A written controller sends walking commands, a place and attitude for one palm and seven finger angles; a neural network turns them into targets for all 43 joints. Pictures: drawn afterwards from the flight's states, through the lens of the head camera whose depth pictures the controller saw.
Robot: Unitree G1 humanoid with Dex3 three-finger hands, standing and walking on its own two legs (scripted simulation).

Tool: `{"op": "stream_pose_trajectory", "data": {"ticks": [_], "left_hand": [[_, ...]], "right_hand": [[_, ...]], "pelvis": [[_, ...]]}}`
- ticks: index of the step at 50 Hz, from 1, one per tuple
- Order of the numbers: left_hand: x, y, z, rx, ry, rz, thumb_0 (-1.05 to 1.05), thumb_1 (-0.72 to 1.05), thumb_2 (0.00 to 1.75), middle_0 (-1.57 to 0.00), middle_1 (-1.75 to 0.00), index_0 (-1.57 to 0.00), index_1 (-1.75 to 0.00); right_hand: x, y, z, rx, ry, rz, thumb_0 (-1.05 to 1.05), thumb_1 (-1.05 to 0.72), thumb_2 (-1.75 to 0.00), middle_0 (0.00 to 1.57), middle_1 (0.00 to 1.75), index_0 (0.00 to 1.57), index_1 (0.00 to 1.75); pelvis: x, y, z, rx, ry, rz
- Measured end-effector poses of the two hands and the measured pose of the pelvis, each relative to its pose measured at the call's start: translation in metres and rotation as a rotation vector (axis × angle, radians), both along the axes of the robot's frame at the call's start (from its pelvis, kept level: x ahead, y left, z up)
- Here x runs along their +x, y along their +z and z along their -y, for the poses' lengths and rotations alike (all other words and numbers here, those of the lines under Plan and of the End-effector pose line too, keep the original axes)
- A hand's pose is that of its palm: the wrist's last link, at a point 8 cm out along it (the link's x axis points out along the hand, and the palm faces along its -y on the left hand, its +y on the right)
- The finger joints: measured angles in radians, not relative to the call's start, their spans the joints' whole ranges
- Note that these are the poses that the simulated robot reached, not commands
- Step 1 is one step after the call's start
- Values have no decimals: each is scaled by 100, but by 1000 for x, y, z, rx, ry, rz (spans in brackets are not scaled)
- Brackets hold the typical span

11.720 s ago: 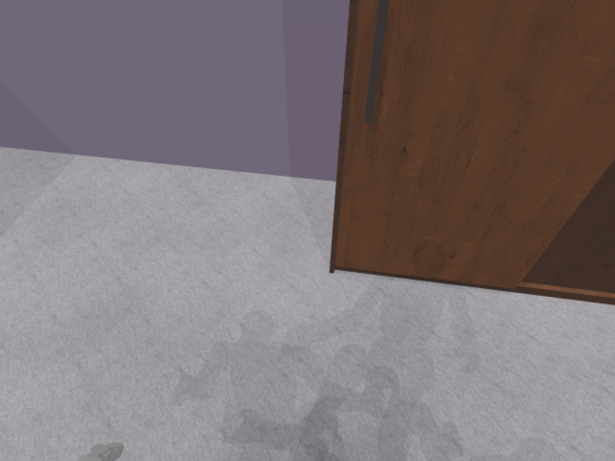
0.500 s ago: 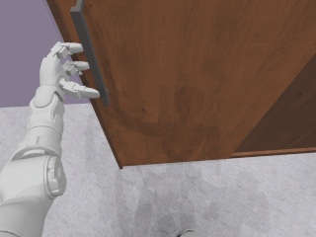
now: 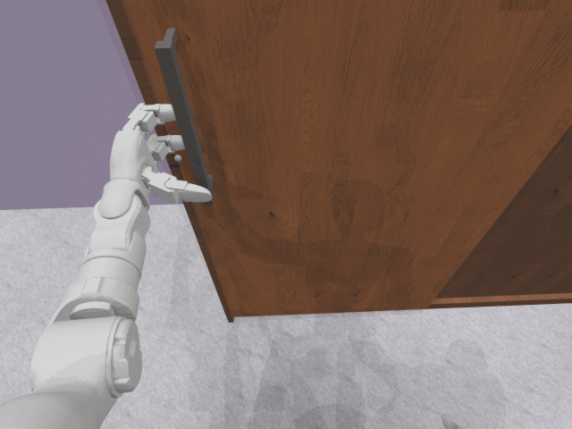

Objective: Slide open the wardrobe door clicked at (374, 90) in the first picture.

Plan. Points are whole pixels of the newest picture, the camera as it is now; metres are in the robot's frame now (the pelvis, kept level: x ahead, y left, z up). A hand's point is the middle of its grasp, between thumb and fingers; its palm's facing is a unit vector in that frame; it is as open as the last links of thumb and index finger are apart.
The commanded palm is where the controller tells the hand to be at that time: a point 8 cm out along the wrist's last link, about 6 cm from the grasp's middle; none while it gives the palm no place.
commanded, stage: slide the fingers in behind the handle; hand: left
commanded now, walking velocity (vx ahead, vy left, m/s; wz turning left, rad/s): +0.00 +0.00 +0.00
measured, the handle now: (192, 131) +0.52 +0.15 +0.13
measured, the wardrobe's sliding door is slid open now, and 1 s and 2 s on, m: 0.00 0.00 0.00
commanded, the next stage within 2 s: grip the handle and tug to test in 1.14 s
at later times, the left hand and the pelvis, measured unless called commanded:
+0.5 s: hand (199, 156) +0.46 +0.13 +0.13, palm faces +0.03 -1.00 +0.00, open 14.0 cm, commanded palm +0.43 +0.18 +0.13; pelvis +0.00 +0.00 +0.00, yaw +0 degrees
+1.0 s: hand (194, 157) +0.46 +0.13 +0.13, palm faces +0.04 -1.00 +0.01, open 14.0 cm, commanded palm +0.43 +0.18 +0.13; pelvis +0.00 +0.00 +0.00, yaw -1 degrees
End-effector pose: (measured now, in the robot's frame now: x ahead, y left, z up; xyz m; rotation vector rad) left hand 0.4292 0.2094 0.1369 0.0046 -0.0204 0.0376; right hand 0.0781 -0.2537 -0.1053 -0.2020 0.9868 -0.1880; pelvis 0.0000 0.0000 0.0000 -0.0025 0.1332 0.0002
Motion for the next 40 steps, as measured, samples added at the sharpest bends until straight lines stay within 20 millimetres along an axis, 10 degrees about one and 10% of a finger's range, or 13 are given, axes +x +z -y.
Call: {"op": "stream_pose_trajectory", "data": {"ticks": [40], "left_hand": [[6, -4, 30, -7, 3, -15, -2, -50, 30, -29, -120, -29, -120]], "right_hand": [[-31, -5, 9, -2, -35, -64, 1, -90, -90, 20, 30, 20, 30]], "pelvis": [[-6, 1, 5, 7, -8, -1]]}}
